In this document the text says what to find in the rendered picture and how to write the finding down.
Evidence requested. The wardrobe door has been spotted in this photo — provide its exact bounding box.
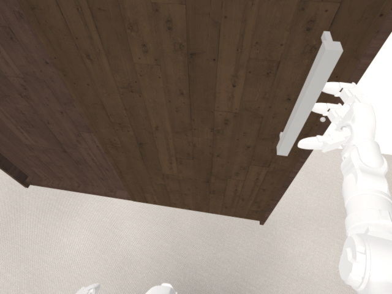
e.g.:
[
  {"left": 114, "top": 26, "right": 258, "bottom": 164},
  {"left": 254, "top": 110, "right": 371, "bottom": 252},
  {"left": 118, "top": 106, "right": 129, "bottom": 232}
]
[
  {"left": 17, "top": 0, "right": 392, "bottom": 221},
  {"left": 0, "top": 0, "right": 126, "bottom": 191}
]

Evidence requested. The handle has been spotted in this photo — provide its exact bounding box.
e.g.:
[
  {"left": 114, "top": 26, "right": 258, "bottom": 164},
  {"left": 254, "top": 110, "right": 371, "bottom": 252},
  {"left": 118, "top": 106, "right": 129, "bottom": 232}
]
[{"left": 277, "top": 31, "right": 343, "bottom": 156}]

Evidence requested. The right robot hand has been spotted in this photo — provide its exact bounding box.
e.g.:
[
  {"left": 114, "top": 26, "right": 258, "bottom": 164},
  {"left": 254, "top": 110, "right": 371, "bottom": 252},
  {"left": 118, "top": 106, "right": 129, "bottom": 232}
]
[{"left": 298, "top": 82, "right": 376, "bottom": 153}]

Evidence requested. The right robot forearm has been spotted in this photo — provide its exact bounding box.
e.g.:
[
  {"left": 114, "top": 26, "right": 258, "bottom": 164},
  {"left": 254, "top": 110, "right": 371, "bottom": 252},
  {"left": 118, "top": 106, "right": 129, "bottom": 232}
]
[{"left": 341, "top": 138, "right": 392, "bottom": 240}]

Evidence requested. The left robot shin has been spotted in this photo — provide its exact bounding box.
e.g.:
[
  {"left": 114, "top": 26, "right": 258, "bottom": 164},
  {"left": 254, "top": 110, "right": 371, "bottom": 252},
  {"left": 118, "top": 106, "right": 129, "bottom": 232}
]
[{"left": 162, "top": 283, "right": 173, "bottom": 289}]

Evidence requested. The right robot upper arm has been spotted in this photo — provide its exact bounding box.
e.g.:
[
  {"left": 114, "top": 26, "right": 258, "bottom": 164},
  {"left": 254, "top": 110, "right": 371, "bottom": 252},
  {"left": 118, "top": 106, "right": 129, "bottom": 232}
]
[{"left": 339, "top": 233, "right": 392, "bottom": 294}]

